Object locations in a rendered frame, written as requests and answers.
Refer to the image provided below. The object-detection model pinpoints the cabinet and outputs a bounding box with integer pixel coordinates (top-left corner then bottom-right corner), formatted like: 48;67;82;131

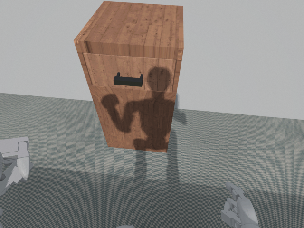
74;1;184;153

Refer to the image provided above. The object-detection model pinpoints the right robot hand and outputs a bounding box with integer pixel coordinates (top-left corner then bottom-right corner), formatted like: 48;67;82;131
221;182;259;228

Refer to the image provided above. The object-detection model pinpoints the left robot hand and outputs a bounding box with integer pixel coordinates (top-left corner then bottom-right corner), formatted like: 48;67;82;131
0;137;34;197

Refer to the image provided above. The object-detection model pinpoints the drawer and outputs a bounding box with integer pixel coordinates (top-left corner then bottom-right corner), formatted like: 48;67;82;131
83;53;176;92

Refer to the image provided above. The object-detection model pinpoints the handle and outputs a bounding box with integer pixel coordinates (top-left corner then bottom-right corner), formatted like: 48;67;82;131
114;72;143;87

